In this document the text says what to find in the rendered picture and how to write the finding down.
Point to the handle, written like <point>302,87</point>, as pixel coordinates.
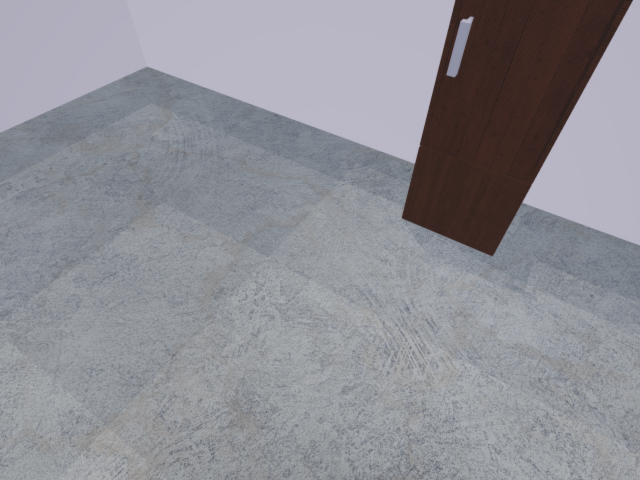
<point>459,46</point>

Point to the cupboard door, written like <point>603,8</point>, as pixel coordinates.
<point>522,62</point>

